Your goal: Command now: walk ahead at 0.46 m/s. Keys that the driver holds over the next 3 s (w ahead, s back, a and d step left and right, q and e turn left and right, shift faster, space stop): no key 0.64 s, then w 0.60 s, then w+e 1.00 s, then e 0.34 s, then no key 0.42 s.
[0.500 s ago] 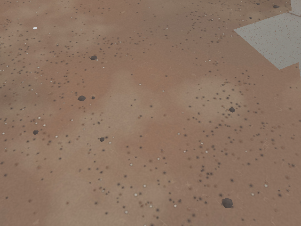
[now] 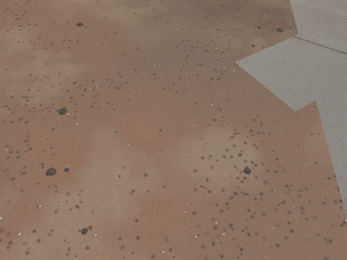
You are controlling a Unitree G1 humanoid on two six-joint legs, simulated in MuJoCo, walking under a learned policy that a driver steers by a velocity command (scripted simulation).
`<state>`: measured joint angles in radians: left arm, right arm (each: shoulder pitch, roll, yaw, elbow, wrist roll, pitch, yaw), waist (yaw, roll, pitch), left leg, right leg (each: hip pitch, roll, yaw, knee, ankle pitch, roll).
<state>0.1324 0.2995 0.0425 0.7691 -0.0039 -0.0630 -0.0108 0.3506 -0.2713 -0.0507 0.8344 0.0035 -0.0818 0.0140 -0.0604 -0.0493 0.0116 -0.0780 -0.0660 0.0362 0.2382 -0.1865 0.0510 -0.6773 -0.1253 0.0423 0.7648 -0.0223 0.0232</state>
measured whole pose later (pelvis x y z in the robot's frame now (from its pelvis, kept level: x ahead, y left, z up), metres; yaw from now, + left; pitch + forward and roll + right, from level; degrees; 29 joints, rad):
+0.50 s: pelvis +0.18 -0.04 -0.02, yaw +0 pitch +0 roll -2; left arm 0.14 0.22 0.02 0.88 0.02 -0.02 -0.01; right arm 0.20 -0.26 -0.04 0.89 -0.02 0.03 -0.04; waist 0.00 0.02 0.03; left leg -0.30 0.07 -0.05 0.55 -0.25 -0.03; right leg -0.33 0.05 -0.05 0.47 -0.14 -0.04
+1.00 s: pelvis +0.30 -0.05 -0.01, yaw +0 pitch +1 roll +0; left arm 0.33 0.25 0.05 1.02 -0.01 -0.09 -0.02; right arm 0.24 -0.26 -0.06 0.98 0.03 -0.08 0.00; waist 0.02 0.01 0.00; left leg -0.42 0.02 -0.01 1.09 -0.40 0.03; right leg -0.14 0.03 -0.04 0.45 -0.32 -0.05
